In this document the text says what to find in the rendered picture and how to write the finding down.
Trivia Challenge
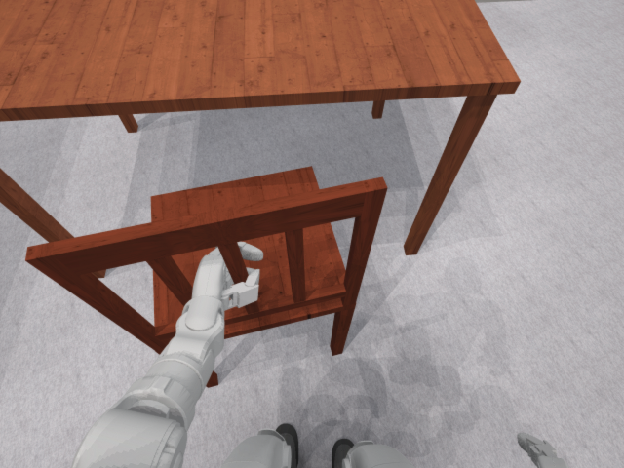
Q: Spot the robot right thigh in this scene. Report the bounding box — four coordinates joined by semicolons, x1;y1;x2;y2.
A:
342;444;415;468

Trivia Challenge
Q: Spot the robot right foot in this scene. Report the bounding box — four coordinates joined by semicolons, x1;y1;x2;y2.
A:
331;439;354;468

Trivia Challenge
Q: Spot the left robot upper arm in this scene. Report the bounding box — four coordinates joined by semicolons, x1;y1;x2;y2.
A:
76;408;187;468

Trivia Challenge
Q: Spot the left robot hand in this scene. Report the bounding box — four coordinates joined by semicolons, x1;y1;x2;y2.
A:
192;242;263;311

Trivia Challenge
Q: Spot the robot left forearm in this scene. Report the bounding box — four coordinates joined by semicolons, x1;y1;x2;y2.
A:
71;296;224;468

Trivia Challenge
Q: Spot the chair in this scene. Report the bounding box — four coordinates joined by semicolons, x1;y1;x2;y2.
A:
25;166;387;388

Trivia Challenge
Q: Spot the table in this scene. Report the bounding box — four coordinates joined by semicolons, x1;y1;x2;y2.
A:
0;0;521;278

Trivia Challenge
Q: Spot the right robot hand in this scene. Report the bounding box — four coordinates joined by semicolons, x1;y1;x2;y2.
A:
517;433;569;468

